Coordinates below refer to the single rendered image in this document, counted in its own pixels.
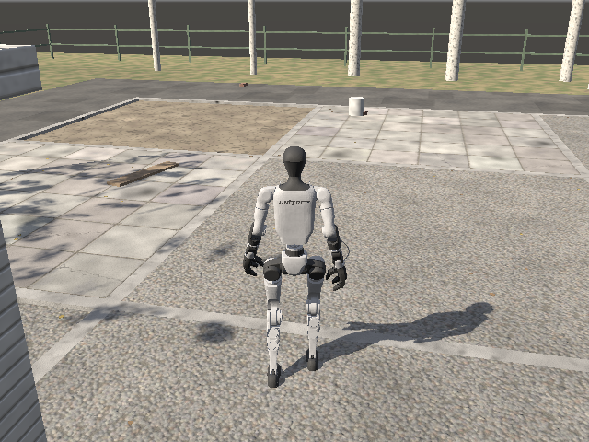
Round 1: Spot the right robot hand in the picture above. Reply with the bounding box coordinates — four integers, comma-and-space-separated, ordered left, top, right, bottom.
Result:
326, 265, 347, 291

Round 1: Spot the left robot foot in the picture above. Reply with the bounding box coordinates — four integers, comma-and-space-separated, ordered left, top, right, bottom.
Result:
267, 363, 281, 388

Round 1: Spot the robot left upper arm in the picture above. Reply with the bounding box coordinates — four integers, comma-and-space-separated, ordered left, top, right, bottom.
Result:
252, 186, 275, 236

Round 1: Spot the left robot hand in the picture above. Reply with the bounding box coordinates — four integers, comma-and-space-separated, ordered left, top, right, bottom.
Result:
243, 255, 264, 276

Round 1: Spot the left robot forearm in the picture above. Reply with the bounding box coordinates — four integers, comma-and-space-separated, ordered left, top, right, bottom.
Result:
245, 222, 261, 259

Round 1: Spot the right robot forearm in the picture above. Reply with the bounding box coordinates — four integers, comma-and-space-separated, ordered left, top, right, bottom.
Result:
327, 225, 345, 269

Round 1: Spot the robot left shin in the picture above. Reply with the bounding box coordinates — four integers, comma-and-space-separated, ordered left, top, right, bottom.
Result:
267, 310, 280, 375

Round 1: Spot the robot right upper arm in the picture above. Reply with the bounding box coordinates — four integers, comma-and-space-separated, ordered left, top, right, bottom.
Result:
314, 186, 337, 238

